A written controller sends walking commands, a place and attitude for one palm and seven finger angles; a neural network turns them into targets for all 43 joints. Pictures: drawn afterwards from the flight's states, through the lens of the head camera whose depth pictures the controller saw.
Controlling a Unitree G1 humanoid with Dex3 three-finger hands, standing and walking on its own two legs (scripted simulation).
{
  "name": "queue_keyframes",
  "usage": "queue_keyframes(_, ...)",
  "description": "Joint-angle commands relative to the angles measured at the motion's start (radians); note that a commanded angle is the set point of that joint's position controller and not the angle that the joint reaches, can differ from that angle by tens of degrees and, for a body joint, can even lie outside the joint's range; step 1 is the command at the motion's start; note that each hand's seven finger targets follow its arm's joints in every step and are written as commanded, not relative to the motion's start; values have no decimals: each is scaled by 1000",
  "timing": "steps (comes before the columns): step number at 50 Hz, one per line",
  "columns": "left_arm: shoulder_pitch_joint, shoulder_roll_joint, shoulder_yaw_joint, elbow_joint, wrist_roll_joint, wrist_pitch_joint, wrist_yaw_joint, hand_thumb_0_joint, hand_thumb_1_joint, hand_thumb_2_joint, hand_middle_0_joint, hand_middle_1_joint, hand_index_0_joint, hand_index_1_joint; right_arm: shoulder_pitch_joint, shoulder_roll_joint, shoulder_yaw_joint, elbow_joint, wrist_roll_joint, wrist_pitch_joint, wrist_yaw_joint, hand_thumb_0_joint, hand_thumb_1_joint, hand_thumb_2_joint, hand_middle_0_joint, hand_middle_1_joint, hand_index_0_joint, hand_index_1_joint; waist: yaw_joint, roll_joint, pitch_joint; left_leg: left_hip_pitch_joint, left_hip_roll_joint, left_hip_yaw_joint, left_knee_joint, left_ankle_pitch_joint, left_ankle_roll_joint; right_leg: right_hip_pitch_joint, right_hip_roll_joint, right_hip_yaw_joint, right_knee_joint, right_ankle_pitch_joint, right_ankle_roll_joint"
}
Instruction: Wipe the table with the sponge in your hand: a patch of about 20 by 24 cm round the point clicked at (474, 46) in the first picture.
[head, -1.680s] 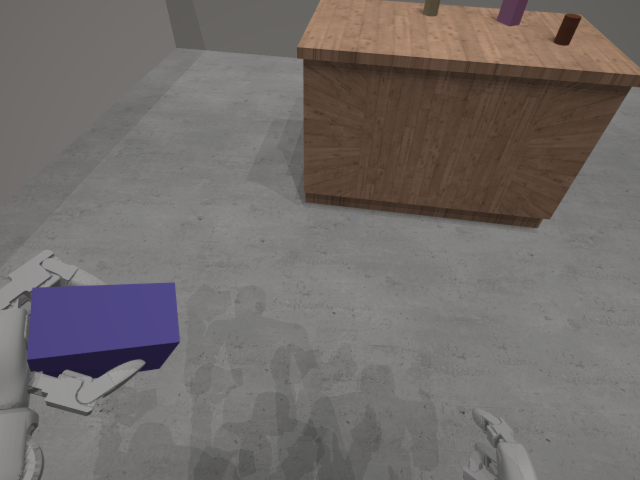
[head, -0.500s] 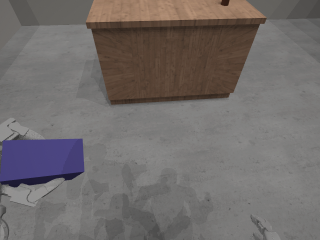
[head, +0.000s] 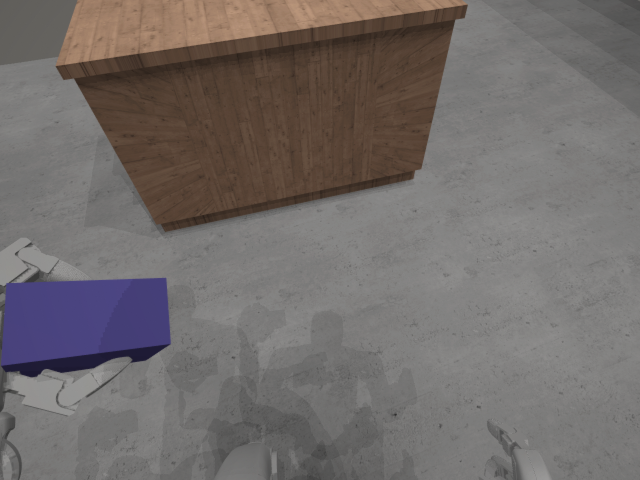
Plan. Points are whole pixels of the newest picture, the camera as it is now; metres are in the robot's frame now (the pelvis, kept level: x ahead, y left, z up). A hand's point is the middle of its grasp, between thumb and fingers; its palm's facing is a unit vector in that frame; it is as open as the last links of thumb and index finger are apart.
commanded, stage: walk to a spot facing it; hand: left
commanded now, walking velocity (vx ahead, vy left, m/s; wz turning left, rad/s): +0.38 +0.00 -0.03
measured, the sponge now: (111, 326) +0.23 +0.20 +0.16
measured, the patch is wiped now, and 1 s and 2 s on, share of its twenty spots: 0.00 0.00 0.00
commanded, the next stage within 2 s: turn to face it in 1.46 s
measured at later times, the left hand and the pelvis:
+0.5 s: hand (153, 183) +0.38 +0.19 +0.19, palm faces +0.38 -0.78 -0.49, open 9.8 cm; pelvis +0.16 -0.03 +0.00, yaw -2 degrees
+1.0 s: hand (196, 99) +0.54 +0.19 +0.19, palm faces +0.42 -0.81 -0.41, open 9.8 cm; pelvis +0.31 -0.06 +0.00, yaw +1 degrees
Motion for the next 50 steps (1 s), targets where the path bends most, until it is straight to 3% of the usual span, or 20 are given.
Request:
queue_keyframes(1,-58,213,156,-243,-21,-71,47,0,100,1300,-1200,-1600,-1200,-1600,-94,-49,-20,-193,-11,-53,-12,0,-900,-900,200,300,200,300,32,-152,-170,41,6,46,-355,63,13,169,-256,215,-237,380,-121)
queue_keyframes(7,-122,187,107,-239,-20,-69,57,0,100,1300,-1200,-1600,-1200,-1600,-21,-71,-44,-214,-7,-78,-36,0,-900,-900,200,300,200,300,-4,-15,-201,475,-45,107,-673,207,53,27,-148,121,79,329,-27)
queue_keyframes(9,-162,185,115,-249,-31,-91,60,0,100,1300,-1200,-1600,-1200,-1600,-35,-97,-50,-223,-6,-81,-29,0,-900,-900,200,300,200,300,-3,317,-245,692,314,-482,-815,326,241,-304,27,74,533,-249,59)
queue_keyframes(11,-194,235,124,-205,-27,-84,35,0,100,1300,-1200,-1600,-1200,-1600,-83,-77,-40,-212,-8,-88,-19,0,-900,-900,200,300,200,300,5,248,-151,507,375,-573,-896,-12,295,-386,-41,202,677,-248,58)
queue_keyframes(16,-77,185,130,-288,-24,-77,32,0,100,1300,-1200,-1600,-1200,-1600,-69,-75,-41,-198,-6,-115,-8,0,-900,-900,200,300,200,300,29,202,-134,314,231,-158,-902,-28,191,-222,-80,86,385,-78,76)
queue_keyframes(23,-111,154,102,-124,-22,-39,35,0,100,1300,-1200,-1600,-1200,-1600,-46,-56,-31,-182,0,-111,-31,0,-900,-900,200,300,200,300,25,108,-135,223,151,21,-684,-119,108,90,3,-59,-48,-1,95)
queue_keyframes(24,-137,157,94,-115,-18,-31,35,0,100,1300,-1200,-1600,-1200,-1600,-40,-47,-29,-179,3,-106,-32,0,-900,-900,200,300,200,300,30,-7,-145,160,94,57,-505,-111,86,154,-44,35,-137,-37,64)
queue_keyframes(25,-151,213,121,-110,-10,-25,40,0,100,1300,-1200,-1600,-1200,-1600,-42,-20,-25,-185,6,-96,-31,0,-900,-900,200,300,200,300,41,-298,-162,-32,-18,125,-178,-137,51,252,-251,403,-261,-69,-39)
queue_keyframes(26,-156,232,147,-98,-22,-10,45,0,100,1300,-1200,-1600,-1200,-1600,-103,-33,-18,-204,3,-109,-27,0,-900,-900,200,300,200,300,73,-412,-146,-197,-76,26,44,-210,33,290,-389,675,-337,5,-129)
queue_keyframes(27,-194,218,114,-130,-30,-19,37,0,100,1300,-1200,-1600,-1200,-1600,-107,-50,-24,-181,3,-114,-22,0,-900,-900,200,300,200,300,48,-340,-128,-217,-33,-73,137,-136,23,279,-415,690,-349,-4,-151)
queue_keyframes(29,-166,218,124,-160,-19,-39,33,0,100,1300,-1200,-1600,-1200,-1600,-95,-49,-12,-146,2,-92,-18,0,-900,-900,200,300,200,300,34,-196,-105,-224,5,-91,179,-49,1,264,-380,464,-309,160,-140)
queue_keyframes(33,-114,204,132,-204,-11,-61,42,0,100,1300,-1200,-1600,-1200,-1600,-103,-49,-21,-157,-4,-65,-14,0,-900,-900,200,300,200,300,25,-172,-123,-59,14,-15,-165,10,7,209,-314,177,-258,417,-90)
queue_keyframes(37,-24,196,153,-247,-22,-63,63,0,100,1300,-1200,-1600,-1200,-1600,-89,-28,-30,-213,-7,-69,-8,0,-900,-900,200,300,200,300,60,-201,-175,61,-49,118,-457,64,23,288,-286,119,-206,515,-88)
queue_keyframes(40,-67,193,142,-278,-24,-65,75,0,100,1300,-1200,-1600,-1200,-1600,-35,-44,-48,-213,-9,-74,-19,0,-900,-900,200,300,200,300,20,-130,-226,295,-113,181,-639,201,28,220,-235,57,-27,533,-41)
queue_keyframes(41,-68,179,121,-273,-25,-67,74,0,100,1300,-1200,-1600,-1200,-1600,-17,-59,-61,-215,-5,-76,-27,0,-900,-900,200,300,200,300,-3,-39,-258,462,-92,137,-692,247,50,134,-204,15,152,493,1)
queue_keyframes(42,-85,182,127,-286,-23,-80,75,0,100,1300,-1200,-1600,-1200,-1600,-26,-79,-68,-222,-4,-77,-28,0,-900,-900,200,300,200,300,-5,155,-297,634,62,-114,-726,300,131,-60,-111,-17,382,227,54)
queue_keyframes(43,-115,182,124,-283,-35,-90,73,0,100,1300,-1200,-1600,-1200,-1600,-40,-91,-66,-227,-1,-82,-17,0,-900,-900,200,300,200,300,4,310,-278,704,299,-514,-783,494,266,-296,-1,49,603,-274,80)
queue_keyframes(44,-145,226,129,-198,-22,-84,56,0,100,1300,-1200,-1600,-1200,-1600,-60,-91,-53,-214,0,-84,-6,0,-900,-900,200,300,200,300,1,249,-218,580,349,-593,-848,284,304,-358,-36,157,695,-284,69)
queue_keyframes(46,-161,252,164,-247,-25,-83,41,0,100,1300,-1200,-1600,-1200,-1600,-76,-75,-65,-197,9,-91,-9,0,-900,-900,200,300,200,300,11,179,-158,509,323,-531,-849,148,316,-439,-93,192,692,-222,82)
queue_keyframes(50,-35,157,114,-312,-36,-78,30,0,100,1300,-1200,-1600,-1200,-1600,-60,-69,-53,-190,9,-121,0,0,-900,-900,200,300,200,300,29,223,-168,333,184,-183,-852,176,212,-224,-87,76,385,-78,95)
